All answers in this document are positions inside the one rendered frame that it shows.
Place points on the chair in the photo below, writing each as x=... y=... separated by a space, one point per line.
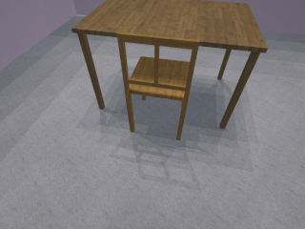
x=158 y=77

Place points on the table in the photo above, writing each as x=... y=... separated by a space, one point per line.
x=216 y=24

